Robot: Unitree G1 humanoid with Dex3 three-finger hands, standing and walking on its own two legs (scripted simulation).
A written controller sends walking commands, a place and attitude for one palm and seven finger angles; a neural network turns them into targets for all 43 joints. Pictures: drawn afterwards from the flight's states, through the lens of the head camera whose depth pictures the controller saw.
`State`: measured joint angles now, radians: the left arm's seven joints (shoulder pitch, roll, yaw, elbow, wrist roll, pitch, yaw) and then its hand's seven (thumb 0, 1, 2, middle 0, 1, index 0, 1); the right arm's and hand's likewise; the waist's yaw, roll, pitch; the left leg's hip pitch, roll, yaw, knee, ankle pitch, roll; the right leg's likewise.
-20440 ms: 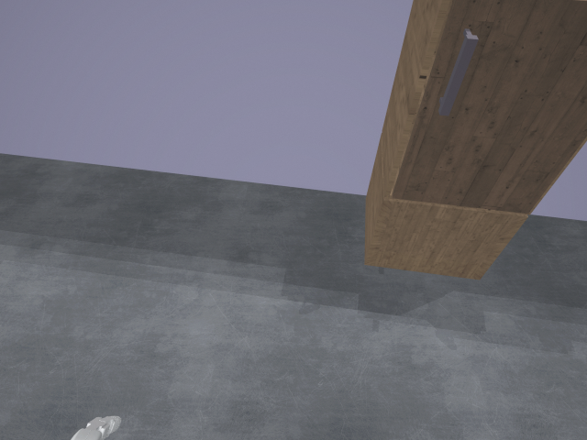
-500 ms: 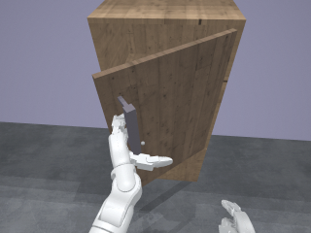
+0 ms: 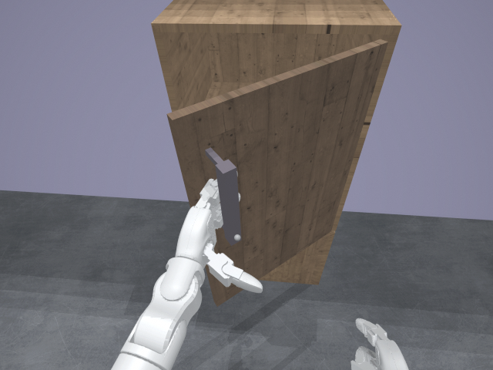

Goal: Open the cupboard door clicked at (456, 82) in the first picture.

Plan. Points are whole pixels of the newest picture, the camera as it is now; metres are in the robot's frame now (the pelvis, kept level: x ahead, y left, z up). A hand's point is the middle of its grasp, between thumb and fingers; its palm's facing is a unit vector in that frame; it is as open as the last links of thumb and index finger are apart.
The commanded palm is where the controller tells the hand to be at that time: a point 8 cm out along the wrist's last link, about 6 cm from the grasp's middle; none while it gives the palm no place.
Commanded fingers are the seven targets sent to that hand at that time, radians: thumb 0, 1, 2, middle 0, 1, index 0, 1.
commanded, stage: slide the hand sideways off the handle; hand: left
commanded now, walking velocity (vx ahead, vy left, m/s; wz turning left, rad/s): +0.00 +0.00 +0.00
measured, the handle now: (223, 199) +0.36 +0.06 +0.11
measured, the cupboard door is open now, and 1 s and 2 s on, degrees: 40 39 39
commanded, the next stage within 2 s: draw the hand back to the body in 0.92 s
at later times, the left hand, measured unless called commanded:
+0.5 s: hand (208, 256) +0.26 +0.08 +0.10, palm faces -0.06 -1.00 -0.02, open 16.1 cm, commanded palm +0.23 +0.14 +0.10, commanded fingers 0.00 -0.50 0.30 -0.15 -0.30 -0.15 -0.30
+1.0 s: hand (171, 279) +0.22 +0.12 +0.09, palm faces -0.05 -1.00 -0.04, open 16.3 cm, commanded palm +0.20 +0.18 +0.10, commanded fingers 0.00 -0.50 0.30 -0.15 -0.30 -0.15 -0.30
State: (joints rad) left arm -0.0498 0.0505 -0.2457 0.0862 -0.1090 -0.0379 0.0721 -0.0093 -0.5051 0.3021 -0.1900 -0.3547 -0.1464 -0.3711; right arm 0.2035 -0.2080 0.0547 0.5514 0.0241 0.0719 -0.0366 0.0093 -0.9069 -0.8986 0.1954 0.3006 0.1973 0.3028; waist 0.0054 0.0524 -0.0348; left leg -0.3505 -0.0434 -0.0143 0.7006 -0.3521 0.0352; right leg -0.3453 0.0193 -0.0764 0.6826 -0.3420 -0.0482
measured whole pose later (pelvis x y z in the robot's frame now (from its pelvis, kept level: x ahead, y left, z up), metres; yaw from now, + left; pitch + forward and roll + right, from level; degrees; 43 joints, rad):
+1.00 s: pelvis +0.02 -0.01 -0.01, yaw +0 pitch +4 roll -1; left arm 0.47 0.19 0.02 -0.31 -0.21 -0.13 -0.15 -0.01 -0.50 0.30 -0.15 -0.30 -0.15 -0.30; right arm 0.25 -0.24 0.04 0.49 0.03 -0.10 -0.05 0.01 -0.91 -0.90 0.20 0.30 0.20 0.30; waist 0.01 0.05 -0.07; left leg -0.42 -0.02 -0.03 0.76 -0.41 0.01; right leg -0.41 0.05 -0.09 0.73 -0.39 -0.07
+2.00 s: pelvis +0.03 +0.02 +0.02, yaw -1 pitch -3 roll -1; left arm 0.51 0.32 0.21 -0.45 -0.05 -0.06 0.12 0.00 0.21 0.61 -0.18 -0.30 -0.18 -0.30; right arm 0.22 -0.22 0.05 0.61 0.00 -0.11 -0.07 0.01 -0.90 -0.90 0.20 0.30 0.20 0.30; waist 0.05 0.06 0.00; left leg -0.13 -0.05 0.01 0.48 -0.29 0.06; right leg -0.13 0.02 -0.04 0.44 -0.27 -0.02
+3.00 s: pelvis +0.01 +0.01 +0.02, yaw -3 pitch +0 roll -1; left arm 0.56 0.38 0.34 -0.44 -0.05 -0.13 0.11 0.02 0.89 0.90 -0.21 -0.30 -0.21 -0.30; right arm 0.17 -0.25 -0.02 0.58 0.02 0.01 -0.06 0.01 -0.90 -0.90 0.20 0.30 0.20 0.30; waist 0.00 0.05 0.03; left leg -0.22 -0.02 0.02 0.47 -0.25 0.04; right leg -0.21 0.05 -0.03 0.41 -0.20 -0.03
